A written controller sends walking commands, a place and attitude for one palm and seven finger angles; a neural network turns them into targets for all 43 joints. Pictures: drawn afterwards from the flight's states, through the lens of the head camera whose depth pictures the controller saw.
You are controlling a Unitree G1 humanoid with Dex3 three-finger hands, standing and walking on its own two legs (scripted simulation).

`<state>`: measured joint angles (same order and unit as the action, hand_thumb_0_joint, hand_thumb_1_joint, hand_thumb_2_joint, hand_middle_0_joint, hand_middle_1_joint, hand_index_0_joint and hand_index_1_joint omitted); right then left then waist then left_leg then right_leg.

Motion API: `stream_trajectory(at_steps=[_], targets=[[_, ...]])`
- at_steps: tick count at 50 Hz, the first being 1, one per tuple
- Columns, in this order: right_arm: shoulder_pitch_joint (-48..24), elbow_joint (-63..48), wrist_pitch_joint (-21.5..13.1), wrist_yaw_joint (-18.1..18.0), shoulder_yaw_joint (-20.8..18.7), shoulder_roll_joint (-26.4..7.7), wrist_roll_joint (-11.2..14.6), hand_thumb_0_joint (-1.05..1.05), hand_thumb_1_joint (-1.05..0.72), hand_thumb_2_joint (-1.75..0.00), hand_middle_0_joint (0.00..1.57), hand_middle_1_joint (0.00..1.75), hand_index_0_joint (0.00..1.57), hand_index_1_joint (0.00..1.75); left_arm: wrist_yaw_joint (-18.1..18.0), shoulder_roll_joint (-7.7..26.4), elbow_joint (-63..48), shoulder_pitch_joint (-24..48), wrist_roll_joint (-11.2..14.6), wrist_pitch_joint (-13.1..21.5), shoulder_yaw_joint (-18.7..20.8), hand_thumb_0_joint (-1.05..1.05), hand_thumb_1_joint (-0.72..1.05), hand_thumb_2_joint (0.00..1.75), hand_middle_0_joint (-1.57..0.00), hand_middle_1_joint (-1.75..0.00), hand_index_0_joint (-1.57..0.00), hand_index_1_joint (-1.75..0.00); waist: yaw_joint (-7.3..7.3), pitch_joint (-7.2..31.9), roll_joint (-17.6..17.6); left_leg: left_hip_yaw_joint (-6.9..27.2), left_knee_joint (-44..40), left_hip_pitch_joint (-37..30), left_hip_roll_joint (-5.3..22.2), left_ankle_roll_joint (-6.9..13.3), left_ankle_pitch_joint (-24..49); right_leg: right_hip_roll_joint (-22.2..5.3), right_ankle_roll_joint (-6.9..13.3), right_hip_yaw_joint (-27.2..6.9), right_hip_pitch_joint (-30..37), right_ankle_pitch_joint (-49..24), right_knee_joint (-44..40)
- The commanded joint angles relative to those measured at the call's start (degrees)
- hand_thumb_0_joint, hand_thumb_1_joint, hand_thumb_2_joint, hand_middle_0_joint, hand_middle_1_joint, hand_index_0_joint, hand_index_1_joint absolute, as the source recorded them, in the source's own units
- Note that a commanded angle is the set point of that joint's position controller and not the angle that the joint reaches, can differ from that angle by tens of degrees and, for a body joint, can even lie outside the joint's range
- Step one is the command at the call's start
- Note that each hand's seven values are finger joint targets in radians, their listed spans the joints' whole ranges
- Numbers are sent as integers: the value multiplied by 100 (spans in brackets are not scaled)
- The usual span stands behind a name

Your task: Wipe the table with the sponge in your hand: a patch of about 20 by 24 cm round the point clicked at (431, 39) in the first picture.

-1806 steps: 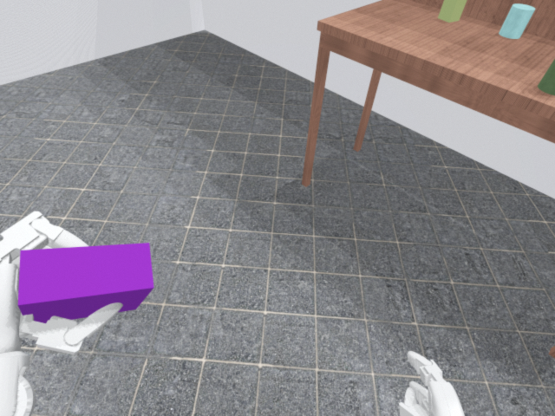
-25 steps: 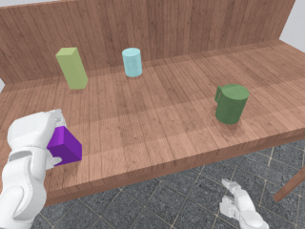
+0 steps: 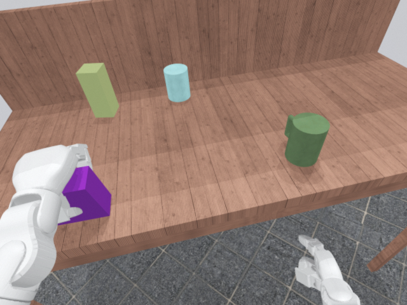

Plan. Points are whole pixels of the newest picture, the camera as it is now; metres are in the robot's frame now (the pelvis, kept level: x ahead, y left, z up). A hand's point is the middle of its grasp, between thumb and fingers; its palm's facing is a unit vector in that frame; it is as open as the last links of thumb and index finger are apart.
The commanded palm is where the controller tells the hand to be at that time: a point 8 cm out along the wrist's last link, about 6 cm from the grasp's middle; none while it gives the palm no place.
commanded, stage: lift the sponge slowly off the table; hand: left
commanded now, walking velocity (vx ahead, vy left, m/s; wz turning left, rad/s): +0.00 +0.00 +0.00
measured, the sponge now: (75, 201) +0.24 +0.30 +0.09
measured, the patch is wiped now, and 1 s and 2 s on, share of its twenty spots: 1.00 1.00 1.00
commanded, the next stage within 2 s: bring the sponge back beside the body in 1.36 s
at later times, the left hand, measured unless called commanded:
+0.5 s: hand (51, 177) +0.24 +0.30 +0.18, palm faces +0.12 -0.06 -0.99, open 9.2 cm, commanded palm +0.20 +0.30 +0.25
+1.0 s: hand (52, 152) +0.26 +0.30 +0.21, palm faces +0.17 -0.06 -0.98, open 9.2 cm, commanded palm +0.22 +0.30 +0.28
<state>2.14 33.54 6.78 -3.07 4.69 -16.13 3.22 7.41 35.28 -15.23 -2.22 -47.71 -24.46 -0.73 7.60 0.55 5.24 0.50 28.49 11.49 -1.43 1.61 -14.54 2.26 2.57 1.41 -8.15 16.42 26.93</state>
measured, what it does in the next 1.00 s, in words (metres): stands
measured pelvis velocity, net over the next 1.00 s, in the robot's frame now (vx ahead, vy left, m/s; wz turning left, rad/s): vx -0.02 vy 0.00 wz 0.00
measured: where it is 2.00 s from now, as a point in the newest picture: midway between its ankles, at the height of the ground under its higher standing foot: outside the picture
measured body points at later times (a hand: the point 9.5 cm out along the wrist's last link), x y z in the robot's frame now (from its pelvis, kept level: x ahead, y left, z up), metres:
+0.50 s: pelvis -0.01 +0.00 +0.00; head -0.03 -0.04 +0.45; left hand +0.23 +0.30 +0.23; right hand +0.25 -0.20 -0.07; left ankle +0.01 +0.10 -0.74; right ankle -0.02 -0.09 -0.74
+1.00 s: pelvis -0.02 +0.00 +0.00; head -0.04 -0.04 +0.45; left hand +0.25 +0.30 +0.26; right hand +0.24 -0.19 -0.06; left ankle +0.01 +0.10 -0.74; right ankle -0.02 -0.09 -0.74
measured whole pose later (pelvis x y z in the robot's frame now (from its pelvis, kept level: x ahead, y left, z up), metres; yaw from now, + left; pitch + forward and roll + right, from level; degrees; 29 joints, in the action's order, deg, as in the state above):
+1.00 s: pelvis -0.02 +0.00 +0.00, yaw +0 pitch -4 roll +0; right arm 0.5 34.7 5.8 -3.4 5.6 -16.5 3.9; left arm 13.5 38.5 -9.7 13.7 -46.7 -27.2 -1.8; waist 7.9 0.1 5.7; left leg 0.2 24.9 10.6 -2.0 1.8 -10.7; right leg 1.6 2.3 1.1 -8.1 13.6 25.3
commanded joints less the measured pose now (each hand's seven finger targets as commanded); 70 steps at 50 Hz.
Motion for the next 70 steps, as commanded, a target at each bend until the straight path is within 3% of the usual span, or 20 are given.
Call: stream_trajectory(at_steps=[1, 9, 17, 19, 21, 25, 31, 34, 35, 39, 50, 52, 54, 58, 59, 63, 64, 67, 69, 70], targets=[[-1182, -993, -377, -55, -233, -573, -43, 0, -90, -90, 20, 30, 20, 30, -269, 1589, -794, 1723, -194, 14, 1082, 0, 10, 130, -120, -160, -120, -160, -6, 1165, -112, 160, -214, -528, -127, 86, 1695, 5, 222, -428, 188, -1600, -447], [-1502, -1058, -393, -58, -222, -592, 8, 0, -90, -90, 20, 30, 20, 30, -75, 1946, -1068, 1832, -59, 83, 1353, 0, 10, 130, -120, -160, -120, -160, 7, 1271, 92, 215, -216, -616, -143, 94, 1683, 15, 260, -698, 322, -1752, -480], [-1292, -1000, -358, -60, -211, -594, -32, 0, -90, -90, 20, 30, 20, 30, 100, 1841, -873, 1648, 61, 165, 1288, 0, 10, 130, -120, -160, -120, -160, 19, 1017, -142, 152, -249, -523, -113, 90, 1578, -71, 147, -378, 99, -1499, -561], [-1574, -1105, -426, -78, -222, -578, 18, 0, -90, -90, 20, 30, 20, 30, 87, 2012, -1168, 1947, 61, 206, 1428, 0, 10, 130, -120, -160, -120, -160, 18, 1060, -61, 235, -287, -562, -97, 79, 1415, -10, 243, -701, 119, -1283, -576], [-1309, -963, -391, -127, -194, -584, -19, 0, -90, -90, 20, 30, 20, 30, 69, 1868, -564, 2237, -22, 151, 1190, 0, 10, 130, -120, -160, -120, -160, -34, 838, -175, 140, -336, -484, -122, 76, 1289, -70, 170, -426, -52, -1023, -663], [-1409, -990, -473, -151, -195, -594, -24, 0, -90, -90, 20, 30, 20, 30, 34, 2062, -786, 2795, -89, 167, 1250, 0, 10, 130, -120, -160, -120, -160, 58, 1278, 111, 185, -383, -608, -138, 62, 1309, -98, 246, -502, 191, -969, -600], [-1465, -891, -492, -126, -170, -565, 3, 0, -90, -90, 20, 30, 20, 30, 111, 1697, -307, 3125, -121, 22, 828, 0, 10, 130, -120, -160, -120, -160, -26, 998, -1, 205, -601, -496, -85, 21, 933, -68, 226, -405, 17, -505, -742], [-1755, -990, -534, -87, -173, -569, 46, 0, -90, -90, 20, 30, 20, 30, 135, 1942, -624, 3204, -163, -34, 1053, 0, 10, 130, -120, -160, -120, -160, 76, 1259, 108, 311, -681, -497, -69, 17, 902, 0, 320, -633, 228, -522, -661], [-1577, -957, -519, -89, -149, -569, -1, 0, -90, -90, 20, 30, 20, 30, 132, 1940, -529, 3308, -204, -74, 995, 0, 10, 130, -120, -160, -120, -160, 115, 1374, 40, 247, -659, -468, -100, 22, 1036, -76, 271, -416, 311, -607, -591], [-1783, -987, -519, -58, -149, -551, 61, 0, -90, -90, 20, 30, 20, 30, 214, 1865, -545, 3454, -149, -153, 941, 0, 10, 130, -120, -160, -120, -160, 67, 1254, 85, 303, -749, -454, -50, 7, 840, 0, 308, -578, 221, -471, -658], [-1551, -991, -479, -82, -121, -582, 31, 0, -90, -90, 20, 30, 20, 30, 400, 2021, -431, 3806, -156, -303, 929, 0, 10, 130, -120, -160, -120, -160, 102, 1409, -29, 219, -622, -463, -85, 31, 1183, -111, 258, -391, 273, -816, -573], [-1515, -935, -442, -99, -126, -592, 53, 0, -90, -90, 20, 30, 20, 30, 456, 1851, -133, 3824, -107, -323, 749, 0, 10, 130, -120, -160, -120, -160, 4, 1089, -192, 206, -649, -461, -68, 28, 1015, -102, 210, -375, 56, -680, -724], [-1727, -1010, -499, -97, -151, -600, 98, 0, -90, -90, 20, 30, 20, 30, 474, 2136, -424, 3987, -148, -293, 985, 0, 10, 130, -120, -160, -120, -160, 23, 1294, 13, 309, -671, -529, -51, 30, 999, -16, 297, -610, 141, -638, -666], [-1536, -967, -460, -80, -146, -593, 39, 0, -90, -90, 20, 30, 20, 30, 538, 2138, -551, 3916, -143, -312, 947, 0, 10, 130, -120, -160, -120, -160, 99, 1529, 153, 227, -590, -595, -97, 36, 1491, -92, 251, -353, 337, -1213, -536], [-1769, -1074, -516, -66, -147, -574, 90, 0, -90, -90, 20, 30, 20, 30, 546, 2130, -796, 3960, -111, -326, 985, 0, 10, 130, -120, -160, -120, -160, 74, 1614, 251, 314, -580, -630, -79, 32, 1440, -29, 322, -606, 389, -1188, -514], [-1494, -959, -395, -84, -130, -611, 36, 0, -90, -90, 20, 30, 20, 30, 631, 2223, -305, 3891, -95, -402, 1048, 0, 10, 130, -120, -160, -120, -160, 96, 1388, -215, 194, -551, -527, -73, 38, 1454, -121, 213, -355, 244, -1210, -574], [-1702, -1045, -448, -78, -140, -604, 85, 0, -90, -90, 20, 30, 20, 30, 635, 2238, -439, 3868, -66, -424, 1107, 0, 10, 130, -120, -160, -120, -160, 64, 1431, -148, 276, -544, -565, -48, 36, 1420, -50, 285, -623, 257, -1175, -572], [-1496, -1029, -353, -65, -97, -594, 72, 0, -90, -90, 20, 30, 20, 30, 739, 1966, -256, 3784, -41, -470, 836, 0, 10, 130, -120, -160, -120, -160, 66, 1347, -222, 190, -549, -519, -62, 33, 1577, -122, 197, -275, 233, -1359, -552], [-1734, -1139, -401, -41, -112, -582, 110, 0, -90, -90, 20, 30, 20, 30, 784, 1972, -605, 3733, -27, -497, 883, 0, 10, 130, -120, -160, -120, -160, 49, 1493, 50, 245, -521, -599, -32, 30, 1663, -57, 274, -511, 294, -1498, -486], [-1503, -1133, -378, -46, -99, -593, 57, 0, -90, -90, 20, 30, 20, 30, 786, 2142, -700, 3750, -66, -494, 1013, 0, 10, 130, -120, -160, -120, -160, 155, 1736, -10, 197, -470, -568, -84, 44, 1846, -157, 235, -310, 473, -1645, -391]])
